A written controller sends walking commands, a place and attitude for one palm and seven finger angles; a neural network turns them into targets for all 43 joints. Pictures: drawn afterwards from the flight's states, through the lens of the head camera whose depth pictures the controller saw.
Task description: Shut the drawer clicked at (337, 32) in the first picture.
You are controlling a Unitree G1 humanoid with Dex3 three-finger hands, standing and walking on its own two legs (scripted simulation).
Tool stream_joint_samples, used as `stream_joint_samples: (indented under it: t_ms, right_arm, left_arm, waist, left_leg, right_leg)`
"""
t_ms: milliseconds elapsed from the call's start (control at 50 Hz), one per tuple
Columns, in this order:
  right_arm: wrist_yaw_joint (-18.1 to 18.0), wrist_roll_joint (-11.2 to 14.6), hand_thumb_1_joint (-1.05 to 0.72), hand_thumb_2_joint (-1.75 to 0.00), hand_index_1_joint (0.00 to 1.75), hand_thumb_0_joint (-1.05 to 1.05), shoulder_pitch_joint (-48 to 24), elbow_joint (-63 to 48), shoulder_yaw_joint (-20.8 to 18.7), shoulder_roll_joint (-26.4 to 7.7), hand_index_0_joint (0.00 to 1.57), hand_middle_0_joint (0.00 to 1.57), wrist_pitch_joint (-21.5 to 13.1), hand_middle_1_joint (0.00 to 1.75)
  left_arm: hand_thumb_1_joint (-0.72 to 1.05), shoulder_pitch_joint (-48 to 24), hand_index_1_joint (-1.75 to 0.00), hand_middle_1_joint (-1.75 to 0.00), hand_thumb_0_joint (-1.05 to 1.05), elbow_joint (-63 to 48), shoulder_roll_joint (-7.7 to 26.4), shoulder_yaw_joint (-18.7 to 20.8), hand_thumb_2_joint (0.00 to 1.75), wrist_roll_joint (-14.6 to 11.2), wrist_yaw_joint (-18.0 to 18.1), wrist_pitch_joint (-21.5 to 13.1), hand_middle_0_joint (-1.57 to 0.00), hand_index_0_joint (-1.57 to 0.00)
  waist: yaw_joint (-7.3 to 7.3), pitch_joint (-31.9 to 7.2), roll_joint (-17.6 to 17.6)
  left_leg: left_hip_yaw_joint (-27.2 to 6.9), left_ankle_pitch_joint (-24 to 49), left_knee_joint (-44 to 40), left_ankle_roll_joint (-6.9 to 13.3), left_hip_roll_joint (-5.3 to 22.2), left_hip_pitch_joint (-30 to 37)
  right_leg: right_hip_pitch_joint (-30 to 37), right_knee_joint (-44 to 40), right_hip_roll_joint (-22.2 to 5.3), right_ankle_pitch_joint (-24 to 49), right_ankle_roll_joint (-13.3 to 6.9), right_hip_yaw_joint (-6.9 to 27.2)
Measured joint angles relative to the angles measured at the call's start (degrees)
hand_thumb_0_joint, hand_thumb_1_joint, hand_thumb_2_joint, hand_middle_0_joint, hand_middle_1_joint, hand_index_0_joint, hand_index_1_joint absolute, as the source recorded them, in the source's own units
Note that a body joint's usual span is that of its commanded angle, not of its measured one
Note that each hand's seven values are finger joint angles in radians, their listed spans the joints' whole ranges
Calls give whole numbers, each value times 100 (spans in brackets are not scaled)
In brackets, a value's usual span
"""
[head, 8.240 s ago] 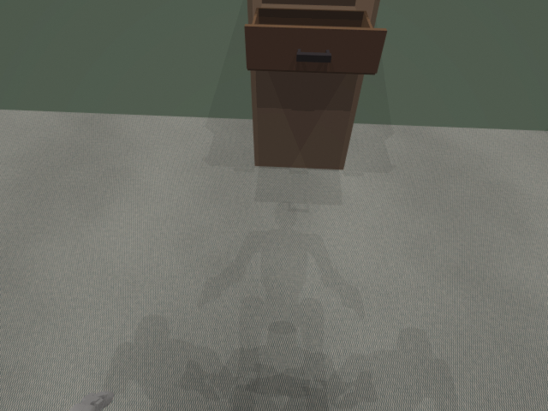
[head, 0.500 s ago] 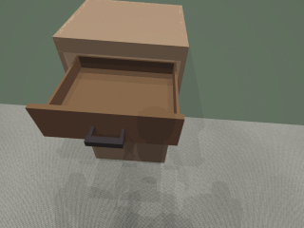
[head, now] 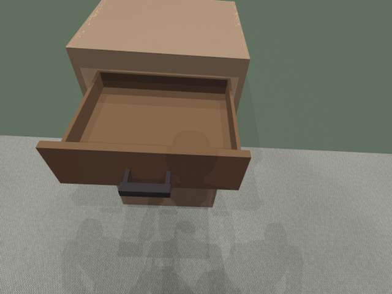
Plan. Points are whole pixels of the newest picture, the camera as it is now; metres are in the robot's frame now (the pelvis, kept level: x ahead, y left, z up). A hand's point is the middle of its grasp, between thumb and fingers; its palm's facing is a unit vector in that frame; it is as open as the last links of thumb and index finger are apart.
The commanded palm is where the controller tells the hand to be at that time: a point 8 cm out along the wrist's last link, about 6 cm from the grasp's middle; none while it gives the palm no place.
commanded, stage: shuffle to correct the standing spot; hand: left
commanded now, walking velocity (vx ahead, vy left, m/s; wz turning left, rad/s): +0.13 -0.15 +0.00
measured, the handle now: (146, 182) +0.35 +0.13 +0.01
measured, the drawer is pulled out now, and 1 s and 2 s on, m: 0.30 0.30 0.30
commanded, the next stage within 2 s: come to a stop and stand still in 0.26 s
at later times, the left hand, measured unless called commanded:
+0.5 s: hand out of the picture +0.07 +0.10 -0.19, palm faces +0.03 -0.99 -0.14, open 7.4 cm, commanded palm none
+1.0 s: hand out of the picture +0.10 +0.16 -0.17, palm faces +0.01 -0.96 -0.28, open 7.4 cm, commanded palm none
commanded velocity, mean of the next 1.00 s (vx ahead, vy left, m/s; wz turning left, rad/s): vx -0.02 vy -0.03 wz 0.00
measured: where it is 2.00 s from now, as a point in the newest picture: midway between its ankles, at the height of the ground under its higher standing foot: outside the picture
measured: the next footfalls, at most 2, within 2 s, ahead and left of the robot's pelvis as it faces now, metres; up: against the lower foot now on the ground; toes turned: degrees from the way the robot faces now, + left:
right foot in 0.24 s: +0.13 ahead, -0.11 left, +0.00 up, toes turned +0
left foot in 0.52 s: +0.14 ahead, +0.05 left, +0.00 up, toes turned +4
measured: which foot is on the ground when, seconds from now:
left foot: down 0.00-0.28, up 0.30-0.50, down 0.52-1.00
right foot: up 0.00-0.22, down 0.24-1.00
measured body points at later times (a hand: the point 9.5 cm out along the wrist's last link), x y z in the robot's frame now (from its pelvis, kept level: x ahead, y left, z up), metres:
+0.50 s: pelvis +0.08 -0.05 +0.00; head +0.10 -0.03 +0.44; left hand +0.07 +0.16 -0.17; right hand +0.10 -0.28 -0.15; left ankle +0.09 +0.04 -0.73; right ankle +0.06 -0.14 -0.74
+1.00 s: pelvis +0.05 -0.04 -0.01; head +0.05 -0.05 +0.44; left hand +0.10 +0.21 -0.15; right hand +0.12 -0.27 -0.16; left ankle +0.10 +0.04 -0.74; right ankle +0.05 -0.14 -0.74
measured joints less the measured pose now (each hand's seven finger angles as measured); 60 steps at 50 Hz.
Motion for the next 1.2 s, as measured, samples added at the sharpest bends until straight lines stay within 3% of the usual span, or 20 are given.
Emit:
stream_joint_samples:
  t_ms: [120, 220, 280, 340, 380, 420, 460, 500, 520, 540, 620, 720, 820, 940, 1060, 1200]
  right_arm:
    - [-57, -58, -90, -89, 30, 1, 142, 67, -58, -6, 20, 20, -80, 30]
    - [-76, -66, -90, -89, 30, 1, 281, 201, -96, -67, 20, 20, -66, 30]
    - [-69, -31, -90, -89, 30, 1, 331, 264, -102, -81, 20, 20, -20, 30]
    - [-51, -13, -90, -89, 30, 1, 275, 281, -124, -39, 20, 20, 63, 30]
    - [-30, -9, -90, -89, 30, 1, 160, 231, -137, 6, 20, 20, 88, 30]
    - [-25, -2, -90, -89, 30, 1, 4, 133, -146, 37, 20, 20, 72, 30]
    - [-55, 13, -91, -89, 30, 1, -172, 23, -131, 54, 20, 20, 36, 30]
    - [-116, 30, -93, -89, 30, 1, -301, -38, -127, -11, 20, 20, -17, 30]
    - [-116, 49, -93, -89, 30, 2, -337, -70, -119, -62, 20, 20, -60, 30]
    - [-124, 63, -93, -89, 30, 2, -398, -56, -117, -59, 20, 20, -82, 30]
    - [-152, 94, -94, -89, 30, 1, -534, -112, -83, -9, 20, 20, -31, 30]
    - [-149, 101, -93, -89, 30, 1, -749, -343, -84, 6, 20, 20, 3, 30]
    - [-112, 90, -92, -89, 30, 0, -878, -503, -124, -11, 20, 20, 51, 30]
    - [-42, 58, -91, -89, 30, 0, -725, -726, -182, -205, 20, 20, 121, 30]
    - [84, -3, -91, -89, 30, 1, -332, -760, -179, -234, 20, 20, 220, 30]
    - [113, -37, -90, -89, 30, 1, 64, -617, -95, -209, 20, 20, 188, 30]
  left_arm:
    - [91, -98, -30, -29, 0, 7, -106, 56, 90, -7, -76, 45, -19, -19]
    - [93, -265, -30, -29, 1, -102, -168, 133, 90, -11, -76, -1, -20, -20]
    - [93, -275, -30, -29, 1, -139, -152, 165, 90, -25, -53, -123, -20, -20]
    - [92, -241, -30, -29, 1, -174, -167, 172, 90, -18, -14, -183, -20, -20]
    - [92, -185, -30, -29, 0, -210, -185, 189, 90, -4, 27, -200, -20, -20]
    - [92, -114, -30, -29, 0, -207, -217, 183, 90, 10, 54, -201, -20, -20]
    - [91, -47, -30, -29, 0, -156, -265, 141, 90, 7, 65, -193, -20, -20]
    - [91, 14, -30, -29, 0, -93, -342, 77, 90, -33, 55, -175, -20, -20]
    - [91, 44, -30, -30, 0, -74, -391, 47, 90, -60, 46, -166, -20, -20]
    - [91, 36, -30, -30, 0, -40, -405, 29, 90, -84, 44, -146, -20, -20]
    - [91, 14, -30, -30, 0, -84, -410, 8, 90, -83, 99, -63, -20, -20]
    - [92, -128, -30, -30, 1, -228, -295, 30, 90, -76, 120, -31, -20, -20]
    - [92, -242, -30, -30, 1, -421, -133, 102, 90, -69, 114, -22, -20, -20]
    - [91, -225, -30, -30, 0, -604, -58, 80, 90, -63, 222, -39, -20, -20]
    - [91, -227, -30, -29, 0, -787, 59, 70, 90, -45, 165, 5, -20, -20]
    - [91, -347, -30, -30, 0, -921, 32, 33, 90, -49, 87, -11, -20, -20]
  waist:
    - [-107, 57, 59]
    - [-124, 90, 185]
    - [-91, 77, 260]
    - [-87, 14, 279]
    - [-23, 14, 207]
    - [26, 42, 124]
    - [50, 80, 67]
    - [55, 123, 97]
    - [59, 143, 174]
    - [69, 180, 149]
    - [185, 171, -23]
    - [194, 309, 38]
    - [157, 400, 176]
    - [36, 235, 481]
    - [-95, -47, 382]
    - [-107, -60, 216]
  left_leg:
    - [32, -118, -12, -59, 82, 139]
    - [-10, -352, 189, -219, 210, 243]
    - [-62, -745, 728, -350, 360, 147]
    - [-132, -1497, 1800, -384, 490, -289]
    - [-156, -1657, 2541, -393, 538, -654]
    - [-149, -1660, 2738, -434, 569, -880]
    - [-132, -1376, 2262, -518, 578, -884]
    - [-146, -534, 1246, -595, 581, -629]
    - [-183, 20, 798, -595, 624, -471]
    - [-166, 89, 737, -547, 602, -389]
    - [-29, -182, 573, -392, 469, -182]
    - [3, 3, 329, -354, 404, -198]
    - [21, 102, 342, -342, 402, -335]
    - [-26, 6, 753, -347, 495, -559]
    - [-90, -58, 980, -343, 433, -617]
    - [-68, 160, 744, -216, 348, -709]
  right_leg:
    - [-506, 952, 178, -376, -44, -172]
    - [-460, 377, 233, 100, -59, -280]
    - [-283, 11, 338, 753, -108, -332]
    - [-206, 61, 443, 517, -245, -495]
    - [-90, -105, 499, 513, -317, -529]
    - [24, -273, 533, 572, -334, -514]
    - [124, -379, 548, 592, -322, -477]
    - [198, -338, 579, 523, -274, -456]
    - [218, -255, 633, 449, -246, -469]
    - [250, -169, 612, 369, -216, -449]
    - [396, -295, 489, 434, -137, -305]
    - [304, -370, 432, 464, -110, -279]
    - [126, -276, 422, 530, -112, -271]
    - [12, -84, 491, 545, -134, -324]
    - [-30, 188, 416, 420, -132, -400]
    - [-172, 69, 342, 581, -71, -385]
